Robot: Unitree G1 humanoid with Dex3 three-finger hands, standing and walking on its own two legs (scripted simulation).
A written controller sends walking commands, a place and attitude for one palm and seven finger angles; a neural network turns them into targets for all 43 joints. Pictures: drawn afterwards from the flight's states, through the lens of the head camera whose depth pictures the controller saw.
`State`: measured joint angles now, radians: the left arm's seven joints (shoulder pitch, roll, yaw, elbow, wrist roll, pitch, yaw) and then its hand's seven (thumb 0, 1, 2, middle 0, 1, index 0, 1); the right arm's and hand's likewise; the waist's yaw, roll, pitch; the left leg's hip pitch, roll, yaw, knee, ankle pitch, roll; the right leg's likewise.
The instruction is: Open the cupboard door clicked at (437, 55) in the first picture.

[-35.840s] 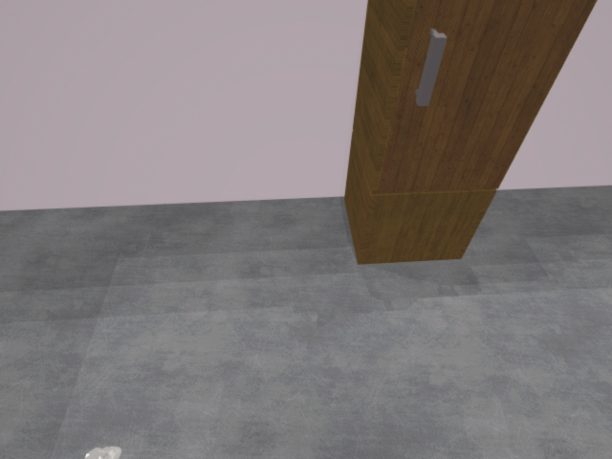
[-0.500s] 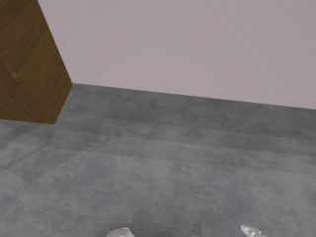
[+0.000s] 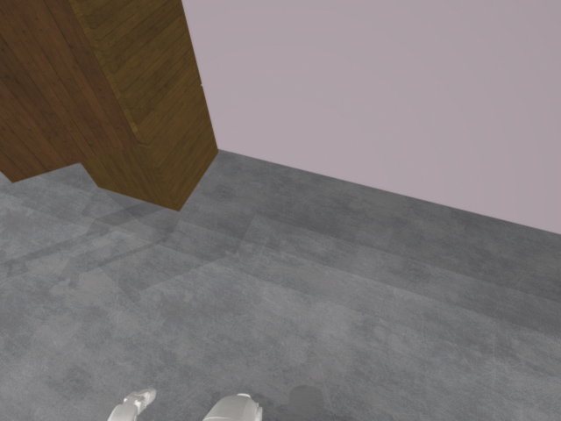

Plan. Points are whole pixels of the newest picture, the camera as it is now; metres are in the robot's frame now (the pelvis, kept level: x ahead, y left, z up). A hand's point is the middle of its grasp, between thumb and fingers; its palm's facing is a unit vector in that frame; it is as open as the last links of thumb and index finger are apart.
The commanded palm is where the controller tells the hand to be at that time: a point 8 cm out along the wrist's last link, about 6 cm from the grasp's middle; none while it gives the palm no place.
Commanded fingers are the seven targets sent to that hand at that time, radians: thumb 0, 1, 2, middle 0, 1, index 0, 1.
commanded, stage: turn to face it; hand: left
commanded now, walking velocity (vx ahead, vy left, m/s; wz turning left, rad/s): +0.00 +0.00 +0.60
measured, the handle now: out of the picture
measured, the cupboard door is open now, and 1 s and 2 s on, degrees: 45 45 45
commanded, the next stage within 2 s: take the last steps up to it in 0.58 s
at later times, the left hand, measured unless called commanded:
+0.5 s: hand out of the picture +0.07 +0.23 -0.15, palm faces +0.29 -0.91 -0.29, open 7.4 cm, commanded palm none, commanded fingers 0.00 0.90 0.90 -0.20 -0.30 -0.20 -0.30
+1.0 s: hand out of the picture +0.00 +0.22 -0.17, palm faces +0.46 -0.86 -0.19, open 7.4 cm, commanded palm none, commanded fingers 0.00 0.90 0.90 -0.20 -0.30 -0.20 -0.30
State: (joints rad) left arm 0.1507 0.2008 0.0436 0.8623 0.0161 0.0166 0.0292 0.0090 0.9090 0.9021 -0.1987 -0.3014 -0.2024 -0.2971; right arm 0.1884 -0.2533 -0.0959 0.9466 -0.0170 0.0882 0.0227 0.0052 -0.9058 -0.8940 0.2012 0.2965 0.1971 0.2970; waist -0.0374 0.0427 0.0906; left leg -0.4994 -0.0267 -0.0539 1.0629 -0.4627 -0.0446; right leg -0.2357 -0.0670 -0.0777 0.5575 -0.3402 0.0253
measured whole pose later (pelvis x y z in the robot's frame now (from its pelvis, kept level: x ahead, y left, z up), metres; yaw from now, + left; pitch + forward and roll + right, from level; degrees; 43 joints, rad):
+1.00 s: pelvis +0.07 +0.03 +0.01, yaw +25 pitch +0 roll +0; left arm 0.24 0.23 0.07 1.03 0.02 0.04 -0.01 0.01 0.91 0.90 -0.20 -0.30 -0.20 -0.30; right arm 0.24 -0.17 -0.03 0.99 -0.02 -0.02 -0.01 0.00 -0.91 -0.89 0.20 0.30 0.20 0.30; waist 0.02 -0.04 0.06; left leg -0.19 -0.03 0.05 0.47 -0.29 0.06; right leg -0.46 -0.11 -0.07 1.08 -0.41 0.03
